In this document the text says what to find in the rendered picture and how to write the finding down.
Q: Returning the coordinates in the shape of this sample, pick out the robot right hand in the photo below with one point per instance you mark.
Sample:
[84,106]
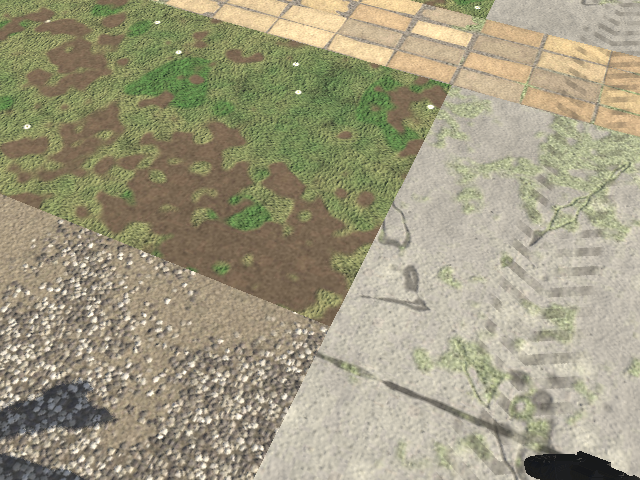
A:
[582,466]

